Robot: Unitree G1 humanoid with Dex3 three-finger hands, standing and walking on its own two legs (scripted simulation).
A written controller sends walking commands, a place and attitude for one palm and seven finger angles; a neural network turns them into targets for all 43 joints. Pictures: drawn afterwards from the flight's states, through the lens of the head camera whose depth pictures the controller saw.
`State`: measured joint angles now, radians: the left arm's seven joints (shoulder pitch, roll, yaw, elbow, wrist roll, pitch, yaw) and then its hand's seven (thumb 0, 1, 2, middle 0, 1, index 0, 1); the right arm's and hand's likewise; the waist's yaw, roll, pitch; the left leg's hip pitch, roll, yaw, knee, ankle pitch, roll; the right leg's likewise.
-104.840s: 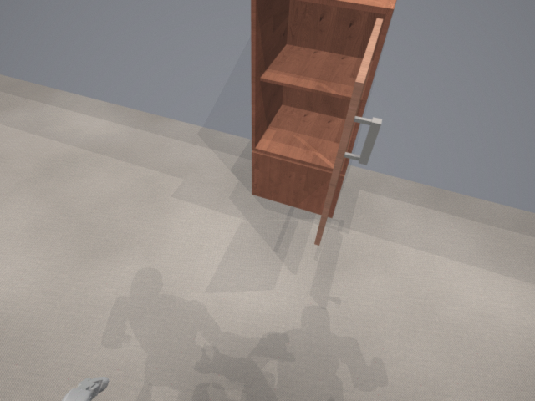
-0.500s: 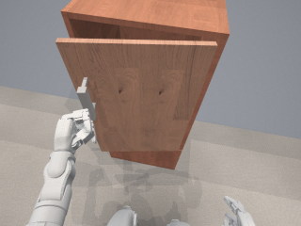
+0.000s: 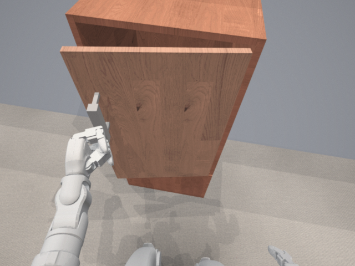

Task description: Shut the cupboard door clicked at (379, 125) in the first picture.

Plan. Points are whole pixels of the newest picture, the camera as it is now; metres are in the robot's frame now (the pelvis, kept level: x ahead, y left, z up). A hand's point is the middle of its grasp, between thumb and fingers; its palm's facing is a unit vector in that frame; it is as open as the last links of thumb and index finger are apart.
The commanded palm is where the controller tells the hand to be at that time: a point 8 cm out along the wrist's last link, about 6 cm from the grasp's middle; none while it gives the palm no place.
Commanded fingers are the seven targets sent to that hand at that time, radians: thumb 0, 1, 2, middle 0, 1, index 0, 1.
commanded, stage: bring the fist close to the handle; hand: left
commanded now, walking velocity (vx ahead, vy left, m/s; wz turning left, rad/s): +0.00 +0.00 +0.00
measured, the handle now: (101, 118) +0.45 +0.21 +0.05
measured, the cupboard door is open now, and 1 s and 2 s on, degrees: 12 0 0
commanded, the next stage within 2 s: push the door shut along its arc in 0.02 s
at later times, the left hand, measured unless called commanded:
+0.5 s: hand (116, 135) +0.40 +0.16 +0.05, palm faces -0.02 -1.00 -0.05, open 3.1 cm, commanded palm +0.38 +0.21 +0.05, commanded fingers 0.00 0.90 0.90 -1.30 -1.50 -1.30 -1.50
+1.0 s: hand (126, 115) +0.46 +0.14 +0.05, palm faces -0.14 -0.99 -0.03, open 3.1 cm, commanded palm +0.45 +0.19 +0.05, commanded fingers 0.00 0.90 0.90 -1.30 -1.50 -1.30 -1.50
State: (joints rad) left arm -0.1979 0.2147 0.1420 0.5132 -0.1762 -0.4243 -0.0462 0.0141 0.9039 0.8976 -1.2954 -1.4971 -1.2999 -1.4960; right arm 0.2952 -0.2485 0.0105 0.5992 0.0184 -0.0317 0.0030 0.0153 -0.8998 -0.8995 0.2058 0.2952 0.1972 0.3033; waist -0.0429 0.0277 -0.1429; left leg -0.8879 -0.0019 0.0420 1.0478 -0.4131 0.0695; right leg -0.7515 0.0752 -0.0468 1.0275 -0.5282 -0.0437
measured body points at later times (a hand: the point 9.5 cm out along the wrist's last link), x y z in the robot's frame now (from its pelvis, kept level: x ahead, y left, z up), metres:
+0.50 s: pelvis -0.01 +0.00 -0.01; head +0.06 +0.01 +0.44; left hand +0.39 +0.21 +0.06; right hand +0.10 -0.26 -0.12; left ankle +0.05 +0.07 -0.67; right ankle -0.01 -0.10 -0.67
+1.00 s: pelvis -0.01 +0.00 -0.02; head +0.09 +0.02 +0.42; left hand +0.46 +0.20 +0.06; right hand +0.03 -0.27 -0.13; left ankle +0.05 +0.07 -0.67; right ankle -0.01 -0.10 -0.67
